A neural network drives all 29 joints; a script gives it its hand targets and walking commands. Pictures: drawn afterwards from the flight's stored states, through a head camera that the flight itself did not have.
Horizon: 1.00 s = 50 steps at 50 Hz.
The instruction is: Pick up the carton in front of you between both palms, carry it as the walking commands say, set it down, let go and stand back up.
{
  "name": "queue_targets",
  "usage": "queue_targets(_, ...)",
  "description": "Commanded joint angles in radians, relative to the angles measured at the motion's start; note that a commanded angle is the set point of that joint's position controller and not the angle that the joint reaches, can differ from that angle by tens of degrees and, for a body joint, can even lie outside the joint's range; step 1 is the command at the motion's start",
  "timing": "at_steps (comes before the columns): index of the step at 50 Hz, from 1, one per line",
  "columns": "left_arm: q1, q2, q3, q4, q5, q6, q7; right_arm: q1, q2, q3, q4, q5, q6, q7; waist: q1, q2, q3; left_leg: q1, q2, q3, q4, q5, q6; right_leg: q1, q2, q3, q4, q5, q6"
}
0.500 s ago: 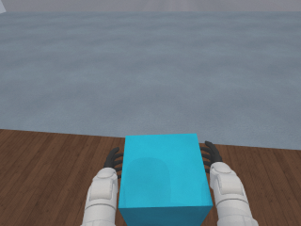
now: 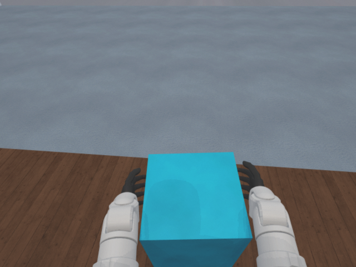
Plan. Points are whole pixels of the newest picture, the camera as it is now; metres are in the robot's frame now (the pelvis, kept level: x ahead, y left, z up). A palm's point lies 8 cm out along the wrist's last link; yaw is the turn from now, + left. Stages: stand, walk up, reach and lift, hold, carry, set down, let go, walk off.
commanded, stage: reach and lift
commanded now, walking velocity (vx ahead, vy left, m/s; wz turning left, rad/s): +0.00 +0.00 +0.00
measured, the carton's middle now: (192, 213) +0.30 +0.00 -0.05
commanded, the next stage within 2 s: hold in 0.40 s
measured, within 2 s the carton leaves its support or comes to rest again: neither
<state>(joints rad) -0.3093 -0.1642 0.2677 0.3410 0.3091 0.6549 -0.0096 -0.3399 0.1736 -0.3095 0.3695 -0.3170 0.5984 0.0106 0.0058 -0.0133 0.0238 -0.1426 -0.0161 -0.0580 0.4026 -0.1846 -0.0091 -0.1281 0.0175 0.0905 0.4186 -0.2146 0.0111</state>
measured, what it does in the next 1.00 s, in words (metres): stands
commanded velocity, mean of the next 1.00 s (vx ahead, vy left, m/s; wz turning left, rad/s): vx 0.00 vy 0.00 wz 0.00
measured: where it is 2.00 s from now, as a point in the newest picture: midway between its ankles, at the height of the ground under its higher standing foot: outside the picture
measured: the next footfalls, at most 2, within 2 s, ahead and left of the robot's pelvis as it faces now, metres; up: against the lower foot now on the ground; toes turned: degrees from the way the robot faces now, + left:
left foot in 1.88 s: +0.23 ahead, +0.08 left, +0.00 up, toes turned +9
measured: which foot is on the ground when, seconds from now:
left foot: down 0.00-1.00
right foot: down 0.00-1.00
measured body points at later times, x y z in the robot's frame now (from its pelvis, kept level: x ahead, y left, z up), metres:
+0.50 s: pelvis +0.01 +0.00 +0.00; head -0.03 +0.00 +0.45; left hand +0.30 +0.15 +0.03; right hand +0.31 -0.15 +0.04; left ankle +0.03 +0.13 -0.74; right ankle +0.01 -0.13 -0.74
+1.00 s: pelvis -0.01 +0.00 +0.00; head -0.05 +0.00 +0.45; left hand +0.30 +0.15 +0.04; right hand +0.30 -0.15 +0.05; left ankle +0.03 +0.13 -0.74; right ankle +0.01 -0.13 -0.74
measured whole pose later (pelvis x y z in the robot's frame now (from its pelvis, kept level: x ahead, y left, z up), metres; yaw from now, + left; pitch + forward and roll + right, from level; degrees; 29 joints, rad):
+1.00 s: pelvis -0.01 +0.00 +0.00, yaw +0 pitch -8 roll +0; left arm -0.30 -0.16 0.23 0.25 0.29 0.77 -0.01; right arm -0.32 0.17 -0.27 0.27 -0.30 0.73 0.01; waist 0.00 -0.01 0.04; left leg -0.06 -0.01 -0.06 0.37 -0.17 -0.01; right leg -0.04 0.02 0.09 0.38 -0.20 0.01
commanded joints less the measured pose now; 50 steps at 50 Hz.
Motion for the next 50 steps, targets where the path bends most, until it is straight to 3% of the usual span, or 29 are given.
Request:
queue_targets(1, -0.503, -0.923, -0.533, -0.063, -0.247, -0.047, -0.227, -0.390, 0.939, 0.529, 0.032, 0.227, 0.008, 0.252, 0.001, 0.018, -0.285, 0.155, -0.072, -0.001, -0.052, 0.175, 0.002, 0.021, 0.082, -0.021, -0.071, 0.169, -0.010)
queue_targets(9, -0.450, -0.909, -0.559, -0.122, -0.267, -0.026, -0.223, -0.334, 0.933, 0.560, -0.032, 0.246, 0.029, 0.245, 0.001, 0.014, -0.280, 0.179, -0.075, -0.005, -0.063, 0.238, 0.001, 0.053, 0.084, -0.015, -0.084, 0.236, -0.006)
queue_targets(19, -0.447, -0.891, -0.572, -0.160, -0.280, -0.001, -0.226, -0.325, 0.936, 0.581, -0.069, 0.263, 0.059, 0.238, 0.005, 0.005, -0.256, 0.177, -0.079, -0.002, -0.072, 0.211, 0.006, 0.071, 0.080, -0.008, -0.096, 0.238, 0.001)
queue_targets(25, -0.424, -0.890, -0.640, -0.253, -0.322, 0.038, -0.224, -0.295, 0.927, 0.634, -0.165, 0.297, 0.102, 0.226, -0.013, 0.004, -0.288, 0.208, -0.081, -0.008, -0.083, 0.257, 0.003, 0.121, 0.077, -0.004, -0.108, 0.315, 0.006)
queue_targets(32, -0.435, -0.855, -0.581, -0.214, -0.285, 0.074, -0.218, -0.321, 0.889, 0.592, -0.135, 0.276, 0.139, 0.230, -0.006, 0.005, -0.158, 0.159, -0.076, -0.001, -0.105, 0.090, 0.012, 0.074, 0.071, -0.015, -0.133, 0.129, -0.001)
queue_targets(42, -0.534, -0.893, -0.577, -0.173, -0.288, 0.064, -0.228, -0.419, 0.907, 0.579, -0.095, 0.273, 0.126, 0.243, -0.012, 0.009, -0.191, 0.160, -0.068, 0.001, -0.089, 0.029, 0.012, 0.046, 0.070, -0.022, -0.117, 0.052, -0.009)
queue_targets(50, -0.537, -0.902, -0.570, -0.153, -0.285, 0.063, -0.227, -0.426, 0.903, 0.565, -0.074, 0.265, 0.123, 0.248, -0.012, 0.013, -0.203, 0.166, -0.067, 0.000, -0.093, 0.048, 0.006, 0.051, 0.073, -0.025, -0.115, 0.068, -0.009)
